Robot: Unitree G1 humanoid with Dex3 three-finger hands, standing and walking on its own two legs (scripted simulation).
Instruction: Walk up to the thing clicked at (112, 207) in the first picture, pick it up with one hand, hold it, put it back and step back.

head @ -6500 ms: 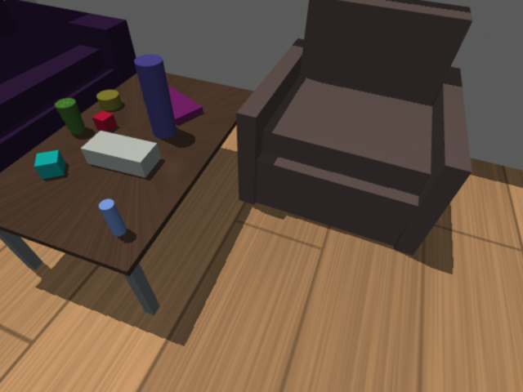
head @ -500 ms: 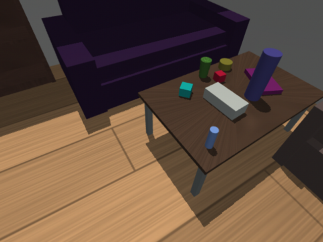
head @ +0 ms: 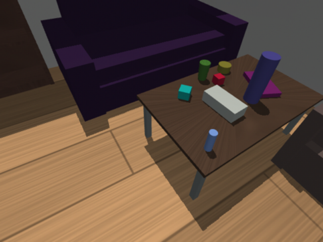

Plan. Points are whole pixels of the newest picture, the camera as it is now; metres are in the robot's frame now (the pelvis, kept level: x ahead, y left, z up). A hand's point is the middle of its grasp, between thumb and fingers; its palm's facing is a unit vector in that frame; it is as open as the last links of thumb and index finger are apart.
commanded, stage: walk up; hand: right
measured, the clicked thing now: (210, 140) +0.64 -0.25 -0.30
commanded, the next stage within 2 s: none
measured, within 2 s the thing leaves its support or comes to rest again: neither
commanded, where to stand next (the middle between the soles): +0.25 -0.06 m, yaw +3 degrees
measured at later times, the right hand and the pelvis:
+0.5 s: hand (283, 235) +0.19 -0.34 -0.14, palm faces -0.11 +0.91 -0.39, open 7.4 cm; pelvis +0.12 -0.07 -0.01, yaw +2 degrees
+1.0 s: hand (262, 197) +0.31 -0.34 -0.17, palm faces -0.05 +0.94 -0.34, open 7.3 cm; pelvis +0.19 -0.08 -0.02, yaw +2 degrees
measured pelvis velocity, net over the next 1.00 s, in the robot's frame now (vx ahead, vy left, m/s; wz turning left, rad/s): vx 0.19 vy -0.08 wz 0.04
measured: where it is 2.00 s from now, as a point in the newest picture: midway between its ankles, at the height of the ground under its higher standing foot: outside the picture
